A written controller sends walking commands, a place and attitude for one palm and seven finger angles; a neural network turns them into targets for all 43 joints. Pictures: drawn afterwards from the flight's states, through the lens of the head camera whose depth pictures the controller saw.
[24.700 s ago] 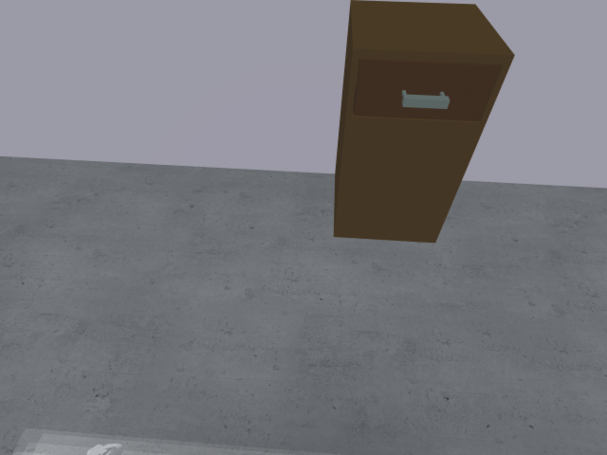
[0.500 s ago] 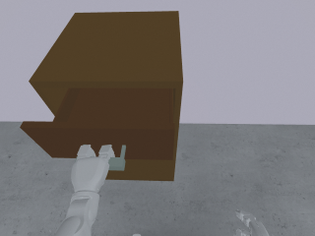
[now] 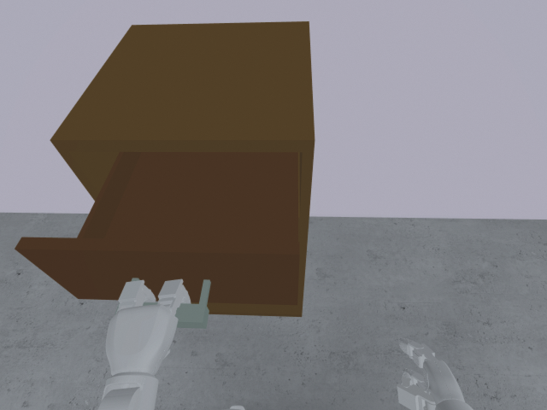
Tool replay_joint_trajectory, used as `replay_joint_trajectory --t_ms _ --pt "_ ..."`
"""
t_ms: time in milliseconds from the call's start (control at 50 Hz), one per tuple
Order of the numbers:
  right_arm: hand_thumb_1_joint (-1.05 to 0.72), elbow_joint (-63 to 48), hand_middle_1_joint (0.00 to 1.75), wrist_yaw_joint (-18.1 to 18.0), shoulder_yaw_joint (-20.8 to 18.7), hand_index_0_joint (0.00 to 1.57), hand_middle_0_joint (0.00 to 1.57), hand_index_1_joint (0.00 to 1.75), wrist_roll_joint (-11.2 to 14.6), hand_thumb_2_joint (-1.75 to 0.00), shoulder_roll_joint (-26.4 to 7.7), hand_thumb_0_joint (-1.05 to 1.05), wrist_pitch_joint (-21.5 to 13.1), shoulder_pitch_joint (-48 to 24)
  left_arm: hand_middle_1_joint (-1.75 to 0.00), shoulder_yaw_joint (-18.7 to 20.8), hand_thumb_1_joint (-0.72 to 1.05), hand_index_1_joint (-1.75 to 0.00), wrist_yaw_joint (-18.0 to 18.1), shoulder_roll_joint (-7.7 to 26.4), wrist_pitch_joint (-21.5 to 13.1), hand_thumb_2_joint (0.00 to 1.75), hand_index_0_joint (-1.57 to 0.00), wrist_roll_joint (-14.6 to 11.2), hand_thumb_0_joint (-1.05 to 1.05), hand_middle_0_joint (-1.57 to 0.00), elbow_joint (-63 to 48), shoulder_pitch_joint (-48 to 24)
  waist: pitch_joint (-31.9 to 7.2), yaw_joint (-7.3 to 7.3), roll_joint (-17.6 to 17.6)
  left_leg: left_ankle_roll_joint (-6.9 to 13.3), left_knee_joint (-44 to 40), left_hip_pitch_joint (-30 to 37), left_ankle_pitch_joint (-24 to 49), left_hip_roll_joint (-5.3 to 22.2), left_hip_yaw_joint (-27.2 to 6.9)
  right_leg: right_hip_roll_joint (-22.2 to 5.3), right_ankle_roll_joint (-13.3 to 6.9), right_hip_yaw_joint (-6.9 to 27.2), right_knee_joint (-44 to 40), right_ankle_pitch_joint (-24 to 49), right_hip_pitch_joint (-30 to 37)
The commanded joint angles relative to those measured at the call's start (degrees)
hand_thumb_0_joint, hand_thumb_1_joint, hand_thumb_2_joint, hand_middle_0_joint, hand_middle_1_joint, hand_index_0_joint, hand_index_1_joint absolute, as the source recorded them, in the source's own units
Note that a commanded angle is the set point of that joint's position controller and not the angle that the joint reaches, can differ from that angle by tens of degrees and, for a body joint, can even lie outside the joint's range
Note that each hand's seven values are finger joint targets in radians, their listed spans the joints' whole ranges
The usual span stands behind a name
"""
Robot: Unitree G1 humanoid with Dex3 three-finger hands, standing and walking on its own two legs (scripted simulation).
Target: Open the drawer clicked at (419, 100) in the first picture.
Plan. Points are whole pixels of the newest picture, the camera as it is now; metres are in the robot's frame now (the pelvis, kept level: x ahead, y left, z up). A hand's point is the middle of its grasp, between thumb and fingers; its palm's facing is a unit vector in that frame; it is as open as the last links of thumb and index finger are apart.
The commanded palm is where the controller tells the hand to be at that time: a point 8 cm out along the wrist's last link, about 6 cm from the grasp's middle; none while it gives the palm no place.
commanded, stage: pull the drawer open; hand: left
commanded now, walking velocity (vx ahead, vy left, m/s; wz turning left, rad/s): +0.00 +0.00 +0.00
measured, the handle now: (166, 300) +0.28 +0.19 -0.01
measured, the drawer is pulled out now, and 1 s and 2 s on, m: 0.20 0.30 0.30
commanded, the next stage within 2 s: open the thumb to release the handle in 1.00 s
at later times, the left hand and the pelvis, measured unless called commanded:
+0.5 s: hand (148, 391) +0.16 +0.19 -0.03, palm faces -0.04 -0.14 -0.99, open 6.1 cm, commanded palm +0.12 +0.19 +0.02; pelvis -0.01 -0.01 -0.02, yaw +0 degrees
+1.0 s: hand out of the picture +0.12 +0.19 -0.03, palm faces -0.09 -0.15 -0.99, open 6.3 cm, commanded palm +0.07 +0.19 +0.02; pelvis -0.01 -0.02 -0.03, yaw +0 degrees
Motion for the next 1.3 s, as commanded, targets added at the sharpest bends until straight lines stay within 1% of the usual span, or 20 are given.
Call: replay_joint_trajectory --t_ms 0,200,320,400,520,640,740,760,800,920,940,1040,1060,1080,1100,1120,1200,1220,1240,1280 --pt "-0.9 -9.81 0.3 0.01 -1.6 0.2 0.2 0.3 -0.17 -0.9 -5.54 0.0 -2.57 -5.64 -1.35 3.03 0.9 -1.35 3.22 4.85 -2.21 0.9 -0.4 -0.35 0.0 -0.4 -13.52 8.96 -12.05 2.15 -3.61 0.6 -3.5 10.33 23.72 -2.08 -2.53 -0.19 -0.27 2.84 -6.03 29.7 6.74" --pt "-0.9 -11.24 0.3 0.59 -1.19 0.2 0.2 0.3 -0.79 -0.9 -5.55 0.0 -3.1 -5.98 -1.35 5.35 0.9 -1.35 3.92 6.68 -4.08 0.9 -0.4 -0.04 0.0 -0.4 -17.99 15.93 -11.61 2.62 -3.45 0.43 -1.3 9.29 21.82 -2.14 -2.76 -0.08 -0.54 3.66 -4.44 25.96 2.53" --pt "-0.9 -12.42 0.3 0.67 -1.0 0.2 0.2 0.3 -0.7 -0.9 -5.31 0.0 -3.44 -5.93 -1.35 4.17 0.9 -1.35 3.27 5.43 -5.08 0.9 -0.4 -0.72 0.0 -0.4 -20.37 20.45 -10.31 2.6 -2.86 0.72 -0.82 8.23 20.62 -2.2 -2.89 -0.22 -0.63 2.86 -4.09 24.69 2.04" --pt "-0.9 -13.24 0.3 1.04 -0.46 0.2 0.2 0.3 -0.89 -0.9 -5.08 0.0 -3.83 -6.02 -1.35 6.23 0.9 -1.35 2.64 7.25 -6.37 0.9 -0.4 -1.48 0.0 -0.4 -21.26 26.3 -10.45 3.49 -4.92 0.53 -0.12 6.99 19.69 -2.42 -2.78 -0.35 -0.69 4.21 -3.83 24.14 1.57" --pt "-0.9 -13.76 0.3 1.1 -0.39 0.2 0.2 0.3 -1.21 -0.9 -4.84 0.0 -4.16 -5.97 -1.35 7.65 0.9 -1.35 2.39 7.95 -8.55 0.9 -0.4 -1.68 0.0 -0.4 -23.29 30.42 -8.48 3.56 -3.53 0.75 0.7 4.56 16.9 -2.71 -2.58 -0.56 -0.88 4.18 -3.61 22.96 0.83" --pt "-0.9 -14.07 0.3 1.08 -0.46 0.2 0.2 0.3 -2.03 -0.9 -4.98 0.0 -4.54 -5.94 -1.35 9.92 0.9 -1.35 2.56 10.06 -9.98 0.9 -0.4 -1.66 0.0 -0.4 -25.11 30.03 -8.69 3.29 -4.45 0.64 2.81 3.7 13.33 -3.18 -2.4 -1.0 -0.94 6.76 -4.04 18.08 -3.47" --pt "-0.9 -13.76 0.3 0.8 -0.55 0.2 0.2 0.3 -2.21 -0.9 -4.53 0.0 -4.72 -6.25 -1.35 12.22 0.9 -1.35 2.41 11.1 -11.65 0.9 -0.4 -2.54 0.0 -0.4 -25.62 34.27 -9.19 3.98 -5.01 0.57 3.39 2.2 13.36 -3.52 -2.13 -1.28 -0.88 7.6 -3.68 20.76 -2.07" --pt "-0.9 -13.73 0.3 0.63 -0.52 0.2 0.2 0.3 -2.04 -0.9 -4.26 0.0 -4.65 -6.44 -1.35 11.63 0.9 -1.35 2.36 10.0 -11.79 0.9 -0.4 -2.69 0.0 -0.4 -25.2 36.39 -9.03 4.16 -4.18 0.86 2.94 1.42 13.55 -3.41 -2.15 -1.22 -0.84 6.08 -3.32 21.77 -0.35" --pt "-0.9 -13.68 0.3 0.82 -0.42 0.2 0.2 0.3 -2.31 -0.9 -4.15 0.0 -4.75 -6.46 -1.35 13.3 0.9 -1.35 2.37 11.5 -12.25 0.9 -0.4 -2.82 0.0 -0.4 -25.67 36.36 -10.22 4.37 -5.45 0.64 3.59 1.43 13.71 -3.65 -2.01 -1.51 -0.8 8.1 -3.42 22.53 -0.79" --pt "-0.9 -13.06 0.3 0.4 -0.68 0.2 0.2 0.3 -2.09 -0.9 -3.54 0.0 -4.45 -7.01 -1.35 13.56 0.9 -1.35 1.97 10.28 -13.73 0.9 -0.4 -3.48 0.0 -0.4 -24.51 39.86 -7.84 4.57 -4.77 0.9 3.21 -0.96 12.63 -3.67 -1.86 -1.67 -0.72 7.14 -3.8 23.89 1.33" --pt "-0.9 -13.19 0.3 0.68 -0.7 0.2 0.2 0.3 -2.44 -0.9 -3.71 0.0 -4.58 -6.96 -1.35 14.3 0.9 -1.35 1.91 11.23 -13.98 0.9 -0.4 -3.61 0.0 -0.4 -25.35 38.95 -8.71 4.63 -5.65 0.64 3.9 0.12 12.98 -3.85 -1.82 -1.89 -0.64 8.76 -4.01 23.7 -0.64" --pt "-0.9 -12.48 0.3 0.65 -0.81 0.2 0.2 0.3 -2.48 -0.9 -3.15 0.0 -4.6 -7.33 -1.35 15.82 0.9 -1.35 2.11 11.59 -15.01 0.9 -0.4 -3.72 0.0 -0.4 -24.31 41.79 -9.76 5.26 -5.7 0.55 3.85 -0.55 14.35 -3.8 -1.76 -1.86 -0.49 8.21 -3.16 27.75 1.45" --pt "-0.9 -12.23 0.3 0.47 -0.98 0.2 0.2 0.3 -2.4 -0.9 -3.25 0.0 -4.46 -7.28 -1.35 15.43 0.9 -1.35 2.23 10.99 -15.1 0.9 -0.4 -3.52 0.0 -0.4 -24.13 41.66 -8.99 4.98 -4.73 0.73 3.56 -1.21 14.14 -3.66 -1.81 -1.76 -0.56 7.33 -3.03 27.88 2.11" --pt "-0.9 -11.1 0.3 0.22 -1.09 0.2 0.2 0.3 -3.14 -0.9 -5.11 0.0 -3.92 -6.46 -1.35 14.8 0.9 -1.35 3.21 13.12 -14.57 0.9 -0.4 -1.62 0.0 -0.4 -25.26 22.93 -6.96 0.28 -5.96 0.98 5.57 -2.07 11.94 -3.31 -2.44 -2.11 -0.38 8.16 -2.52 24.48 -4.71" --pt "-0.9 -11.27 0.3 0.04 -1.58 0.2 0.2 0.3 -3.57 -0.9 -4.76 0.0 -4.18 -5.9 -1.34 16.94 0.83 -1.34 4.17 13.29 -14.83 0.87 -0.4 -0.89 0.0 -0.4 -25.82 23.19 -10.6 2.38 -4.25 0.85 5.93 -1.24 11.29 -3.14 -2.15 -1.78 -0.29 7.38 -1.81 20.46 -4.73" --pt "-0.9 -11.42 0.3 -0.32 -1.46 0.2 0.2 0.3 -3.2 -0.9 -4.65 0.0 -4.71 -5.63 -1.34 14.88 0.76 -1.34 4.22 11.27 -14.54 0.84 -0.39 -1.0 0.0 -0.39 -22.75 26.23 -9.21 1.98 -3.07 1.14 5.67 -1.27 10.7 -3.26 -2.05 -1.73 -0.39 5.57 -2.09 20.07 -4.43" --pt "-0.9 -11.95 0.3 -0.28 -1.74 0.2 0.2 0.3 -2.9 -0.9 -5.21 0.0 -4.63 -5.15 -1.3 15.23 0.48 -1.3 4.2 12.01 -12.98 0.72 -0.37 -2.26 0.0 -0.37 -24.12 25.38 -12.78 2.24 -4.34 0.93 5.36 1.34 11.81 -3.25 -2.0 -1.68 -0.43 5.99 -2.37 18.87 -4.77" --pt "-0.9 -12.24 0.3 -0.65 -1.73 0.2 0.2 0.3 -2.43 -0.9 -4.97 0.0 -4.46 -5.25 -1.3 13.21 0.41 -1.3 3.85 10.25 -12.32 0.69 -0.36 -2.79 0.0 -0.36 -23.77 26.18 -11.5 2.1 -4.26 1.33 4.54 0.15 11.37 -3.26 -1.96 -1.8 -0.18 4.26 -2.8 19.78 -2.13" --pt "-0.9 -12.26 0.3 -0.53 -1.74 0.2 0.2 0.3 -2.46 -0.9 -5.16 0.0 -4.45 -5.16 -1.29 13.46 0.34 -1.29 3.61 11.31 -12.03 0.66 -0.36 -2.85 0.0 -0.36 -24.48 24.88 -12.06 2.13 -5.37 1.08 4.79 1.06 11.76 -3.35 -2.0 -1.9 -0.13 5.97 -3.31 19.57 -3.27" --pt "-0.9 -12.3 0.3 -0.82 -1.37 0.2 0.2 0.3 -2.2 -0.9 -4.93 0.0 -4.15 -5.56 -1.27 13.11 0.2 -1.27 3.25 11.27 -11.24 0.6 -0.35 -3.09 0.0 -0.35 -23.0 24.91 -11.0 1.93 -6.52 1.24 3.9 0.2 11.6 -3.24 -2.13 -1.78 -0.05 5.05 -3.66 20.01 -1.74"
